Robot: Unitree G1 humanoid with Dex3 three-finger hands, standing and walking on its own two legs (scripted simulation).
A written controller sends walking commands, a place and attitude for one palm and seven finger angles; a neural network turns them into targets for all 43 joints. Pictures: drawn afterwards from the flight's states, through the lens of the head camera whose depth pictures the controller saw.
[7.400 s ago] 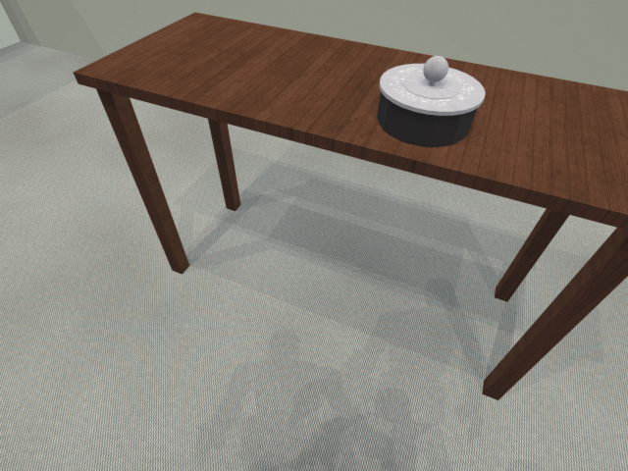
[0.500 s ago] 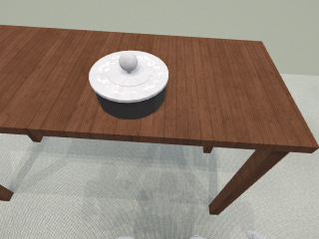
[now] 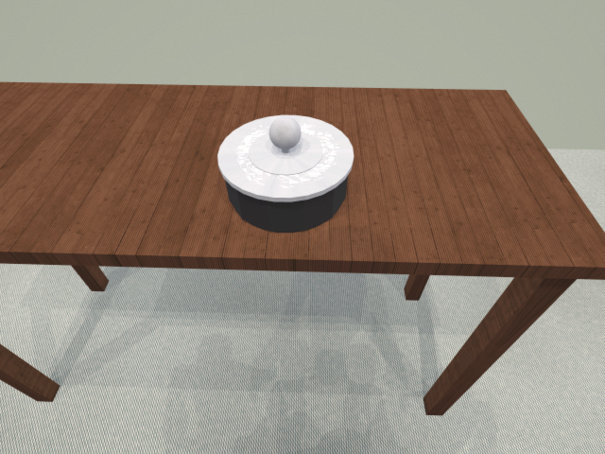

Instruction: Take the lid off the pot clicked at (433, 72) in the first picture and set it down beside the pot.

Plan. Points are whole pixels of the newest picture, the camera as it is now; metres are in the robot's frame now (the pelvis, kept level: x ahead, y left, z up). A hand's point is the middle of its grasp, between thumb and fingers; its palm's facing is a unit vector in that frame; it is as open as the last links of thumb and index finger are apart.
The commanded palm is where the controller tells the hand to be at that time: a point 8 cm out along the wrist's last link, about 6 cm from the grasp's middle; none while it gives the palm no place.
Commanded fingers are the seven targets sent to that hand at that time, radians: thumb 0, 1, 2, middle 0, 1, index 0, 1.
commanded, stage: come to a stop and stand still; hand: left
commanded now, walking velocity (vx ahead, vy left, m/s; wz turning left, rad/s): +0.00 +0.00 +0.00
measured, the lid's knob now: (285, 133) +0.51 +0.06 +0.17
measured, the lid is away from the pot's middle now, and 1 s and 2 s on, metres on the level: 0.00 0.00 0.00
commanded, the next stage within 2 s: look again from close up in 1.00 s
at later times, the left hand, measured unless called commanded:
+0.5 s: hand out of the picture +0.04 +0.16 -0.17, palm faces +0.02 -0.98 -0.20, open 7.3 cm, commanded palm none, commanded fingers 0.00 0.90 0.90 -0.20 -0.30 -0.20 -0.30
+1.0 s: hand out of the picture +0.07 +0.14 -0.17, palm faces +0.01 -0.98 -0.19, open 7.3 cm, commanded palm none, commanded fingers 0.00 0.90 0.90 -0.20 -0.30 -0.20 -0.30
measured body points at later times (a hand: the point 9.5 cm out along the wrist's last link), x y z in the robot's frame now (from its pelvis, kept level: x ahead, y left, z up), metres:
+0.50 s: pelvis +0.04 -0.01 +0.01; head +0.05 -0.01 +0.46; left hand +0.04 +0.22 -0.15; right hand +0.05 -0.23 -0.15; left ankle +0.03 +0.07 -0.73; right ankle +0.04 -0.12 -0.73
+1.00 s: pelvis +0.06 -0.02 +0.01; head +0.08 -0.02 +0.46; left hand +0.07 +0.20 -0.15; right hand +0.06 -0.24 -0.15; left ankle +0.03 +0.07 -0.73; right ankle +0.04 -0.12 -0.73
